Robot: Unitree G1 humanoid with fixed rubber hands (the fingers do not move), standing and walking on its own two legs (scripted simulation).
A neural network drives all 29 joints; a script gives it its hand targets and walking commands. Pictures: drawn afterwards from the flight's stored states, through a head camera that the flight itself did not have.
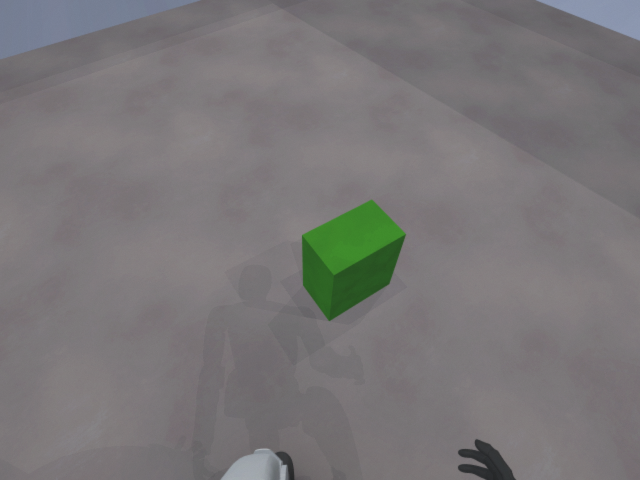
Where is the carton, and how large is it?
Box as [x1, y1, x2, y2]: [302, 200, 405, 320]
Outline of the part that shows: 372,200 302,235 303,285 329,320 388,284 405,233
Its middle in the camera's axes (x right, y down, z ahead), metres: +0.09 +0.08 +1.27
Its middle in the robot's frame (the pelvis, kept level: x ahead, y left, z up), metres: +0.80 -0.01 -0.60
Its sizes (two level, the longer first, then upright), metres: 0.264 0.165 0.299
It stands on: the floor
